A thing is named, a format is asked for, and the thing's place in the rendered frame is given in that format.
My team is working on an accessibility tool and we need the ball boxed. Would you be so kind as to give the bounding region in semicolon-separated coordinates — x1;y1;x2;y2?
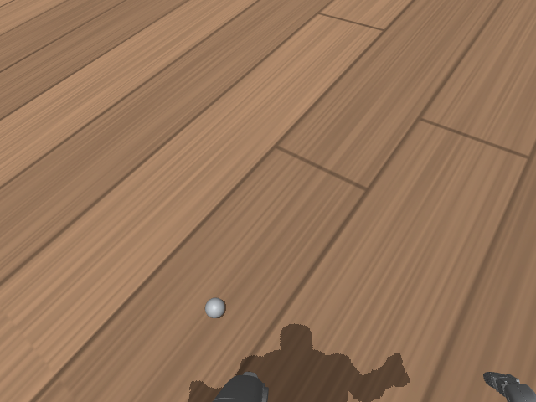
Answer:
205;297;225;318

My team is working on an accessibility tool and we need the right robot hand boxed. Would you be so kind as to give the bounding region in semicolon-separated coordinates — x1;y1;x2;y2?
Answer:
483;372;536;402

